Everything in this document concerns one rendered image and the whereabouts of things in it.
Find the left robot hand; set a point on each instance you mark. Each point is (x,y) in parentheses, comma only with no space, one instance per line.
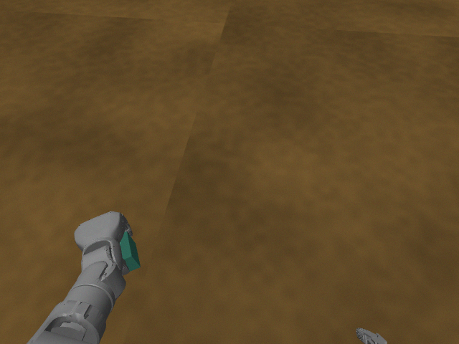
(112,225)

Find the left robot arm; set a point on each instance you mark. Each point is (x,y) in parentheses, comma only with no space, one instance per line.
(81,317)

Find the cube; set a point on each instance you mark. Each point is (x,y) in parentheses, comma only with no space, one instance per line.
(129,252)

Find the right robot hand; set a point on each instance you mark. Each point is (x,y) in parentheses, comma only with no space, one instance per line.
(368,337)

